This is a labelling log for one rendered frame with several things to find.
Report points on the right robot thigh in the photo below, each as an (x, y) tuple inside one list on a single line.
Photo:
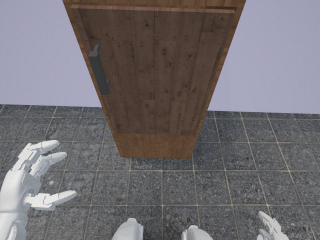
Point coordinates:
[(195, 234)]

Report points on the left robot shin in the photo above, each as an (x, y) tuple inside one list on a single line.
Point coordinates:
[(131, 220)]

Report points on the robot right hand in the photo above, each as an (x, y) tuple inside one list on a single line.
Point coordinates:
[(273, 228)]

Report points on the cupboard door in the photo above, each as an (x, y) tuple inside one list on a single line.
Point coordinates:
[(160, 61)]

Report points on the robot left hand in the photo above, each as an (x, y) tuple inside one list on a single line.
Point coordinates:
[(14, 193)]

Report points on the left robot forearm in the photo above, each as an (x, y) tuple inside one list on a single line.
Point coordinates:
[(12, 225)]

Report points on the handle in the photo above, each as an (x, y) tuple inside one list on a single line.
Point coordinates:
[(98, 70)]

